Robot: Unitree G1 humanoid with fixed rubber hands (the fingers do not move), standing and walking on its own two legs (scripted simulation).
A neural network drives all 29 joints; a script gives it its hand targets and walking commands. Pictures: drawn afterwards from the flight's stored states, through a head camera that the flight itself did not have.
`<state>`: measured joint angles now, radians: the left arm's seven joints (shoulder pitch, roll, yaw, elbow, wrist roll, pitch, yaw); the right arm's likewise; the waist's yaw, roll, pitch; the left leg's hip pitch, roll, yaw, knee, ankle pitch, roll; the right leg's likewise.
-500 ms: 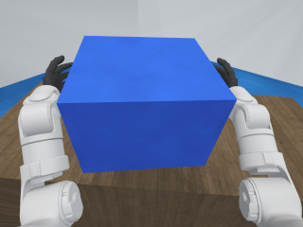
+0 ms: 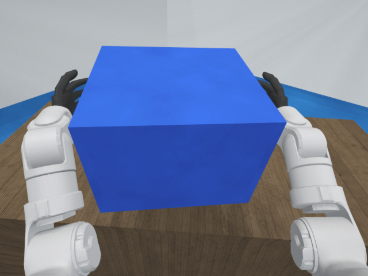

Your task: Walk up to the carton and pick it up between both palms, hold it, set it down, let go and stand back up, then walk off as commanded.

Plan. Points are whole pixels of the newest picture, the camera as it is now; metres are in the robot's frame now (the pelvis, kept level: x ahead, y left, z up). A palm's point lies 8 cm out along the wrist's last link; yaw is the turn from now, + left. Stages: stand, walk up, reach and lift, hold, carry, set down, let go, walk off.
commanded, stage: hold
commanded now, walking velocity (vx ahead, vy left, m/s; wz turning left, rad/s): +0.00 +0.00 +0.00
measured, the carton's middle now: (173, 122) +0.40 +0.00 +0.20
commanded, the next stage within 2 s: none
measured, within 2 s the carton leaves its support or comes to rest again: neither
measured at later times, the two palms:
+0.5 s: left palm (66, 109) +0.37 +0.21 +0.25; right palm (272, 107) +0.37 -0.20 +0.25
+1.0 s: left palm (61, 109) +0.36 +0.21 +0.26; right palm (271, 108) +0.36 -0.20 +0.25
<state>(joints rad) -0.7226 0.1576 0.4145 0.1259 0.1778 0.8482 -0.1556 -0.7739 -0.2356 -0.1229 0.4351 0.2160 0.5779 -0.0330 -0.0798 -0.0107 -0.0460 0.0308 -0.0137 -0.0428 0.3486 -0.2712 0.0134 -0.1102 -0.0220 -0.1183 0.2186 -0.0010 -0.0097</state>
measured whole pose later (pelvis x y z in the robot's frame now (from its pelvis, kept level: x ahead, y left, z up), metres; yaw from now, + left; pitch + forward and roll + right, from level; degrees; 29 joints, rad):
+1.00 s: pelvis +0.00 +0.00 +0.00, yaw +0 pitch -6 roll -1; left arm -0.77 0.18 0.41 0.18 0.18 0.84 -0.16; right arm -0.82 -0.22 -0.15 0.49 0.19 0.58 -0.02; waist -0.07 -0.02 -0.04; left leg 0.02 -0.03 -0.04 0.35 -0.26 0.02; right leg -0.13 -0.03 -0.11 0.24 0.00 -0.01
